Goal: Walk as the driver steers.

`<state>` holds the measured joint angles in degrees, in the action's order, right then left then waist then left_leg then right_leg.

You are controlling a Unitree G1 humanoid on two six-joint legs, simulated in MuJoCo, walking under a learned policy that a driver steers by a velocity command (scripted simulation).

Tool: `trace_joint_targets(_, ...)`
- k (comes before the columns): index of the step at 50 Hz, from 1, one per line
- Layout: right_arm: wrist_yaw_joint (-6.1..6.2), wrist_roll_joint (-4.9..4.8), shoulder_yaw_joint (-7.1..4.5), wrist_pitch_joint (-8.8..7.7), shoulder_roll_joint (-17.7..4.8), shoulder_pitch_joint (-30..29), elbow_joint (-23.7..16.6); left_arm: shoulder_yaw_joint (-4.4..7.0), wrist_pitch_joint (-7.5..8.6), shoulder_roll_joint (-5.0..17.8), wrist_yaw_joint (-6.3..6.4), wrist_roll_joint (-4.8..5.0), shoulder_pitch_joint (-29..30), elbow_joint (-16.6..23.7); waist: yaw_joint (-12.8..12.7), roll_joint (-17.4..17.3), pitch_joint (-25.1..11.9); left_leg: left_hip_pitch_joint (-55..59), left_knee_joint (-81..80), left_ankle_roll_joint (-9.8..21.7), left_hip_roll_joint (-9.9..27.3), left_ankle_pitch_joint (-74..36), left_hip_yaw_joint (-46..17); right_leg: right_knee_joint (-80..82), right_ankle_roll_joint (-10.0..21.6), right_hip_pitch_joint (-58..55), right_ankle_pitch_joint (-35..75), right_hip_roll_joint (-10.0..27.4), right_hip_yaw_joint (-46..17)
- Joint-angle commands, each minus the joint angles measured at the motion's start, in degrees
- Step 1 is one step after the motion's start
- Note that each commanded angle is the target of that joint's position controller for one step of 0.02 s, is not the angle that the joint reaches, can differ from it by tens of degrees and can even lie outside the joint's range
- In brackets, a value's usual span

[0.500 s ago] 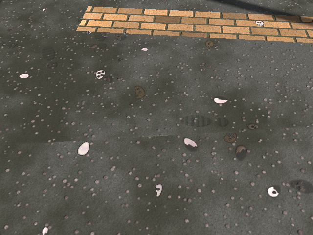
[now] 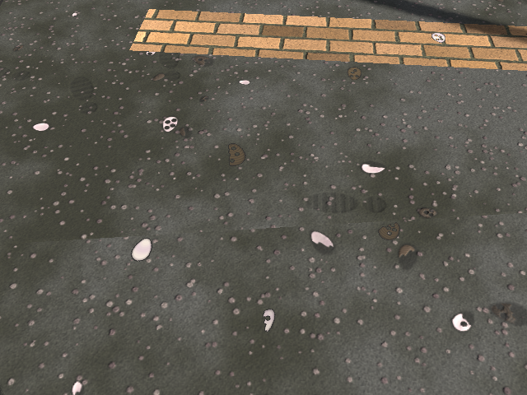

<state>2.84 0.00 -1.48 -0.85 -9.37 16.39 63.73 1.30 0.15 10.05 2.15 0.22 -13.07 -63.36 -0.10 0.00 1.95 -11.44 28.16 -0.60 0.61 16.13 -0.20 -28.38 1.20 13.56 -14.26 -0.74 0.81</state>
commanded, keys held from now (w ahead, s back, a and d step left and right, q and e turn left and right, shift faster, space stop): shift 0.38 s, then w+shift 0.62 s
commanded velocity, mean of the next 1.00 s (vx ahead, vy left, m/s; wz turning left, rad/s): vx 0.40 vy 0.00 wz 0.00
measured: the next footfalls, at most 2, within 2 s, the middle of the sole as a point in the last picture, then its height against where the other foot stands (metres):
right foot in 1.10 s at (298, 394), level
left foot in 1.50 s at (241, 300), level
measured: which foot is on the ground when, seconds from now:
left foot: down 0.00-1.00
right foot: down 0.00-0.66, up 0.68-1.00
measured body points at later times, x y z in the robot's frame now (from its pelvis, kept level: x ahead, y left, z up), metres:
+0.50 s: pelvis +0.02 +0.01 +0.00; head +0.02 +0.01 +0.45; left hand +0.01 +0.25 -0.16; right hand +0.00 -0.23 -0.16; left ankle -0.02 +0.12 -0.73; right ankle +0.01 -0.11 -0.73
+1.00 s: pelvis +0.22 +0.05 -0.01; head +0.25 +0.06 +0.44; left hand +0.47 +0.26 -0.10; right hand +0.10 -0.17 -0.14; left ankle +0.03 +0.16 -0.74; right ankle +0.41 -0.07 -0.69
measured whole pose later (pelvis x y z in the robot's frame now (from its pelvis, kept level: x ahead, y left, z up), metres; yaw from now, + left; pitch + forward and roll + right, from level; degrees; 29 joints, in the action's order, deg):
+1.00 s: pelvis +0.22 +0.05 -0.01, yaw +1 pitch +4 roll +0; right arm -0.2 1.1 -2.3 -7.2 -9.2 33.0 60.3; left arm 2.3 2.2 12.5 -4.1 -1.8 3.4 -45.7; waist 5.5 1.0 -1.1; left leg 11.6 2.2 0.8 -0.4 17.7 2.4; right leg -42.7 3.8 42.4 -1.6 4.7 5.3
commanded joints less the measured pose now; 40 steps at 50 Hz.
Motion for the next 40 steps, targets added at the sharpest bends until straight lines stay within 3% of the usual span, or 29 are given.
trace_joint_targets(1, 0.13, -0.02, -0.73, -0.22, -4.8, 4.1, -0.7, 0.77, 0.32, 5.1, 0.16, 0.01, -2.6, 1.1, 0.0, -0.2, 0.8, -2.9, -4.8, 1.5, 0.8, -6.3, -0.6, 5.0, 1.7, -1.2, 6.4, 2.3, -2.4)
trace_joint_targets(19, 0.09, -0.07, -0.67, -0.22, -4.4, 5.0, -1.0, 0.79, 0.36, 4.6, 0.28, 0.07, -3.9, 1.0, 0.0, -0.2, 1.2, -3.0, -4.8, 1.6, 0.7, -6.4, -0.6, 4.6, 1.4, -1.2, 6.6, 2.2, -2.2)
trace_joint_targets(20, 0.18, -0.37, -0.77, -0.09, -4.2, 7.1, 0.0, 1.01, 0.21, 4.8, 0.39, 0.33, -6.0, 0.1, -0.1, 0.2, -1.7, -2.2, -3.4, 2.4, -1.0, 6.4, 1.3, 4.3, 2.2, -2.3, -8.0, 0.9, -1.1)
trace_joint_targets(21, 0.25, -0.98, -1.32, -0.09, -5.5, 7.2, -0.4, 1.77, 0.18, 6.7, 0.44, 1.15, -7.3, 0.0, -0.4, 0.7, 0.5, -5.6, -1.8, 3.8, -1.5, 21.5, 1.1, 4.5, 3.7, 0.2, -25.5, 1.2, -2.4)
trace_joint_targets(22, 0.17, -1.34, -1.59, -0.65, -6.3, 5.9, -1.7, 2.21, 0.73, 7.9, 0.34, 1.64, -8.7, 0.3, -1.1, 1.7, 4.5, -11.5, -0.3, 5.2, -0.1, 29.8, -0.7, 6.5, 5.7, 2.5, -36.5, 4.3, -7.1)
trace_joint_targets(23, -0.09, -1.83, -1.32, -1.89, -5.1, 2.9, -3.7, 2.48, 1.91, 8.6, 0.12, 2.06, -10.4, 0.7, -2.5, 3.9, 7.0, -17.0, 2.7, 5.5, 1.2, 27.7, -1.3, 9.9, 8.1, 1.3, -39.1, 8.9, -13.8)
trace_joint_targets(25, -1.26, -1.95, -0.68, -4.37, -2.0, -3.3, -7.1, 3.78, 3.95, 11.6, -0.22, 1.93, -11.2, 1.2, -3.2, 11.1, 6.4, -20.0, 14.4, 4.8, 0.9, 6.5, 3.0, 20.1, 13.1, -1.5, -34.8, 20.2, -30.0)
trace_joint_targets(26, -1.8, -1.61, -1.2, -4.97, -3.6, -4.5, -8.0, 3.73, 4.65, 11.0, -0.25, 1.17, -9.9, 2.3, -2.6, 9.8, 5.3, -20.6, 21.5, 5.6, 2.8, 7.0, 0.5, 21.9, 14.3, 0.4, -32.6, 22.9, -33.8)
trace_joint_targets(27, -2.13, -1.75, -1.42, -5.46, -4.1, -4.6, -9.0, 3.34, 5.4, 10.0, -0.47, 0.69, -6.8, 4.2, -1.2, 8.5, 4.3, -21.8, 26.7, 6.4, 4.2, 9.7, -1.4, 22.3, 13.7, 1.2, -29.8, 23.4, -33.5)
trace_joint_targets(28, -2.19, -2.05, -1.44, -5.79, -4.1, -3.1, -9.3, 3.03, 5.78, 9.4, -0.71, 1.16, -3.1, 6.3, 0.8, 7.8, 3.1, -21.1, 25.1, 6.9, 5.3, 10.2, -2.0, 22.3, 11.7, 1.6, -26.2, 21.8, -29.5)
trace_joint_targets(30, -1.92, -2.37, -1.79, -6.43, -4.5, 0.6, -8.1, 3.31, 5.56, 11.1, -0.78, 2.84, 1.0, 8.3, 3.5, 8.5, 1.4, -8.7, 9.8, 6.8, 3.4, 7.9, 2.4, 21.5, 7.4, 6.4, -18.8, 14.8, -16.5)
trace_joint_targets(31, -4.01, 2.23, -1.82, -4.88, -3.5, 4.7, -7.6, 4.1, 3.92, 11.6, -1.72, -1.94, 0.1, 6.6, 5.4, 6.8, -0.1, 1.3, 2.4, 5.1, -2.5, 6.4, 9.0, 16.9, 7.9, 9.8, -22.1, 9.4, -9.6)
trace_joint_targets(32, -4.13, 2.16, -2.27, -4.01, -2.8, 11.3, -5.2, 4.51, 3.01, 11.5, -1.72, -2.89, 1.7, 6.9, 8.6, 3.2, 1.2, 10.2, -2.3, 3.5, -5.6, 0.2, 13.9, 10.6, 7.9, 15.2, -24.3, 6.3, -5.8)
trace_joint_targets(33, -3.6, 1.99, -2.63, -3.82, -3.5, 18.0, -2.9, 4.3, 2.95, 9.7, -1.68, -2.92, 3.2, 8.0, 10.5, -2.2, 0.9, 21.4, -3.3, 2.9, -4.0, 1.7, 10.7, -0.5, 7.5, 24.6, -20.9, 3.9, -2.8)
trace_joint_targets(34, -2.88, 3.3, -3.24, -4.38, -7.0, 25.9, -1.8, 2.74, 3.81, 4.1, -2.06, -2.89, 7.6, 10.8, 14.0, -16.4, -1.4, 27.7, -11.0, 4.7, 10.7, 17.0, -11.0, -24.7, 5.7, 35.3, -16.5, -0.8, 1.7)
trace_joint_targets(35, -2.4, 3.66, -2.69, -4.21, -9.5, 21.8, -3.8, 1.63, 4.78, 0.0, -2.67, -2.64, 9.4, 14.0, 9.7, -15.2, 0.7, 22.6, -19.3, 8.7, 20.4, 30.2, -33.7, -35.8, 6.1, 44.7, -11.4, -2.4, -4.0)
trace_joint_targets(36, -2.05, 3.47, -3.46, -3.94, -12.4, 17.1, -5.1, 1.41, 5.17, 0.6, -3.69, -2.65, 8.3, 15.9, 5.9, -13.1, 2.1, 17.5, -23.4, 14.7, 26.4, 40.3, -44.4, -40.8, 6.4, 48.6, -5.7, 3.2, -6.2)
trace_joint_targets(37, -2.4, 2.6, -3.21, -4.48, -10.9, 10.0, -7.5, 1.96, 5.31, 4.2, -4.63, -2.67, 10.2, 16.2, 3.1, -5.2, 4.2, 14.8, -22.5, 14.1, 24.2, 35.1, -38.4, -42.2, 5.2, 48.3, 0.9, 6.9, -4.8)
trace_joint_targets(38, -2.86, 1.95, -3.08, -5.06, -10.4, 8.2, -8.4, 2.43, 5.24, 5.8, -5.2, -3.24, 9.4, 15.5, 2.4, -2.0, 2.6, 12.5, -22.1, 12.6, 20.1, 28.1, -30.1, -39.9, 3.9, 44.3, 3.2, 7.7, -4.3)
trace_joint_targets(40, -2.78, 1.69, -2.45, -6.05, -8.1, 9.2, -8.0, 2.64, 4.1, 6.1, -6.12, -3.47, 7.7, 14.6, 1.4, -3.7, 2.6, 9.7, -24.7, 10.9, 14.6, 18.2, -19.7, -37.5, 1.7, 39.0, 5.8, 7.7, -1.7)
